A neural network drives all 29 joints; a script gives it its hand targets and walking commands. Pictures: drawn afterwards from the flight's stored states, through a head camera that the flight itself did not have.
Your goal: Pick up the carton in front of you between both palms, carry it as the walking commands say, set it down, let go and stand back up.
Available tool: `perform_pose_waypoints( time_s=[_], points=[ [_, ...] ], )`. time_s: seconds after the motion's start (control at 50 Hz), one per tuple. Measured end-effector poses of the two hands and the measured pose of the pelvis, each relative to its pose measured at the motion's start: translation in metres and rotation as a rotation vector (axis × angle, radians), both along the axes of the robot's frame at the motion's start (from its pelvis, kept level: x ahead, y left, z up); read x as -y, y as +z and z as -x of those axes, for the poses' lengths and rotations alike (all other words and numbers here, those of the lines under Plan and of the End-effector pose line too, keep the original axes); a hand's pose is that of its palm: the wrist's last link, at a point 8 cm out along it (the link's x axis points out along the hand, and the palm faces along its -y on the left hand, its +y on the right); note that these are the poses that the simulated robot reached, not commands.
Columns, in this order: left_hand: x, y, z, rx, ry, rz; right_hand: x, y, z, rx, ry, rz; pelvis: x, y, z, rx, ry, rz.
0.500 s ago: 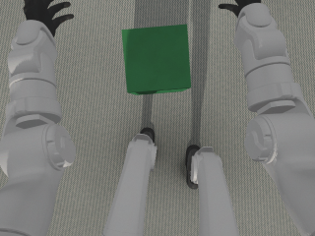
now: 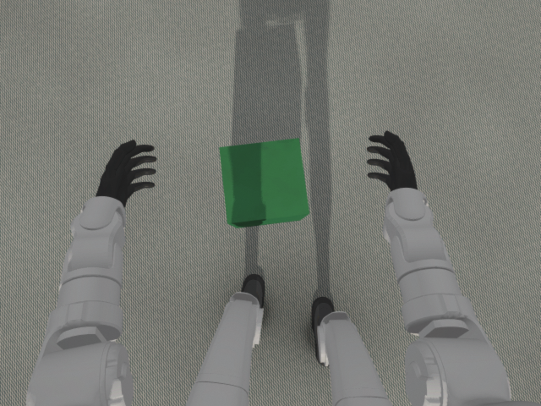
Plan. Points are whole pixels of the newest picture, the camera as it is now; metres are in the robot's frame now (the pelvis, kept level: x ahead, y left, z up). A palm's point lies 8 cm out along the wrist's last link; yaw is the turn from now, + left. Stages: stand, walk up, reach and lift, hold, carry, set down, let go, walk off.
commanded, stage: let go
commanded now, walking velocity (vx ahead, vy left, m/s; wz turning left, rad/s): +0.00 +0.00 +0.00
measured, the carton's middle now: (264, 188) +0.47 +0.08 -0.58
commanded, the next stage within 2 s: stand in 1.06 s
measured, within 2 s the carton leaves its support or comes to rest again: neither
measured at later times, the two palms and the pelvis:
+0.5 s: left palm (117, 326) +0.20 +0.21 -0.01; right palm (518, 305) +0.27 -0.23 -0.02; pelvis +0.05 -0.03 +0.06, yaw +3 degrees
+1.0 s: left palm (120, 315) +0.22 +0.21 +0.00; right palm out of the picture +0.24 -0.26 +0.00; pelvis +0.07 -0.04 +0.06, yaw +3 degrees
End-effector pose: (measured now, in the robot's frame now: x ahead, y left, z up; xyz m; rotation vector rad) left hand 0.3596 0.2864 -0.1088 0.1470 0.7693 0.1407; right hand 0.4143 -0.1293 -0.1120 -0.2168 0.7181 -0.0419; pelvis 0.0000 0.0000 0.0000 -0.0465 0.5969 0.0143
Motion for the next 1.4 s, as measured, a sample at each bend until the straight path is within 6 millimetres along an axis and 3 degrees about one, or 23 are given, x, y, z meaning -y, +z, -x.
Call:
perform_pose_waypoints(
  time_s=[0.2, 0.46, 0.58, 0.76, 0.9, 1.1, 1.24, 1.4],
  points=[
    [0.018, 0.046, 0.068, -0.012, 0.003, 0.012, 0.032, 0.043, 0.056, -0.020, 0.025, -0.009, 0.003, 0.029, -0.021, 0.154, 0.017, -0.025],
    [0.069, 0.096, 0.150, -0.032, 0.007, 0.014, 0.096, 0.087, 0.136, -0.043, 0.032, -0.015, 0.026, 0.061, -0.047, 0.428, 0.028, -0.061],
    [0.085, 0.106, 0.159, -0.031, 0.001, 0.019, 0.124, 0.102, 0.161, -0.050, 0.021, -0.013, 0.040, 0.067, -0.057, 0.534, 0.033, -0.077],
    [0.098, 0.108, 0.143, -0.022, -0.027, 0.017, 0.147, 0.114, 0.178, -0.067, -0.006, -0.014, 0.051, 0.067, -0.066, 0.623, 0.028, -0.083],
    [0.094, 0.108, 0.139, -0.039, -0.033, 0.004, 0.143, 0.113, 0.177, -0.069, -0.012, -0.022, 0.047, 0.066, -0.068, 0.642, 0.022, -0.080],
    [0.065, 0.108, 0.146, -0.030, 0.015, -0.076, 0.128, 0.103, 0.182, -0.068, -0.008, 0.025, 0.033, 0.062, -0.069, 0.615, 0.046, -0.081],
    [0.034, 0.085, 0.183, -0.077, 0.088, -0.142, 0.144, 0.076, 0.209, -0.204, 0.017, 0.107, 0.027, 0.054, -0.081, 0.530, 0.084, -0.096],
    [0.024, 0.068, 0.208, -0.163, 0.169, -0.145, 0.132, 0.056, 0.196, -0.253, 0.063, 0.102, 0.021, 0.045, -0.095, 0.502, 0.120, -0.098]
  ],
)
